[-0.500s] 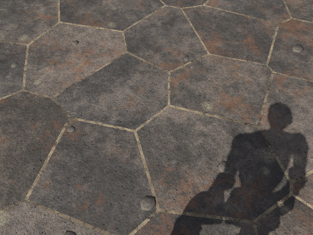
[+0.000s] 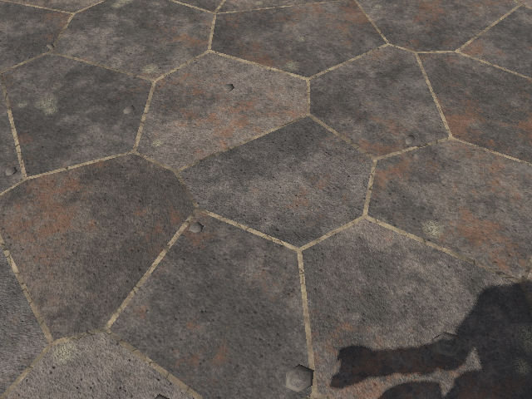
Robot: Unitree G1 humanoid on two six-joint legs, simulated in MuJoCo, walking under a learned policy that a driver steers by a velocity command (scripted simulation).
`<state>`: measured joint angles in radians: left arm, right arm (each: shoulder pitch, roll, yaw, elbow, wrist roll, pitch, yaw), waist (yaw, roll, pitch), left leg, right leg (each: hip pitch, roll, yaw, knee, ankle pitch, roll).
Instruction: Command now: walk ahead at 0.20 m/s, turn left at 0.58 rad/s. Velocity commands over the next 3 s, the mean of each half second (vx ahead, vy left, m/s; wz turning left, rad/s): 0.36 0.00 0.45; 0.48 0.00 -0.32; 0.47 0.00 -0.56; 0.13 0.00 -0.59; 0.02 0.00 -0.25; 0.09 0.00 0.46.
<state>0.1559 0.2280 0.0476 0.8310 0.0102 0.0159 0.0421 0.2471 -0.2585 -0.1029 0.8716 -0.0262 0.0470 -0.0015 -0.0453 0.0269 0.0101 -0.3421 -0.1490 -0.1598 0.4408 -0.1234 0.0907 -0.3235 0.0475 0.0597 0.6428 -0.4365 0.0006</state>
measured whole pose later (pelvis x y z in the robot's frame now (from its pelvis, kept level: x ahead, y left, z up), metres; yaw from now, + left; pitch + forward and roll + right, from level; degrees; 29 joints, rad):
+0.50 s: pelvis +0.16 +0.04 -0.01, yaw +14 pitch +3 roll +0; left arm 0.51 0.20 0.04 0.97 0.02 -0.08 0.00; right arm 0.01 -0.23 -0.04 0.75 -0.05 -0.02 0.07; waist 0.09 0.01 0.04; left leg -0.49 -0.02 0.08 0.57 -0.21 0.10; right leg 0.11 -0.05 -0.15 0.30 -0.43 0.02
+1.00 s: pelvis +0.42 +0.11 -0.02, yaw +1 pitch +1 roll +0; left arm 0.07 0.21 0.04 0.80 0.03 -0.02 -0.06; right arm 0.42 -0.20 -0.03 0.98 -0.02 -0.09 -0.04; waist -0.04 -0.01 0.06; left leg 0.15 -0.03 0.29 0.29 -0.44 0.03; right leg -0.57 0.00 -0.15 0.65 -0.10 -0.14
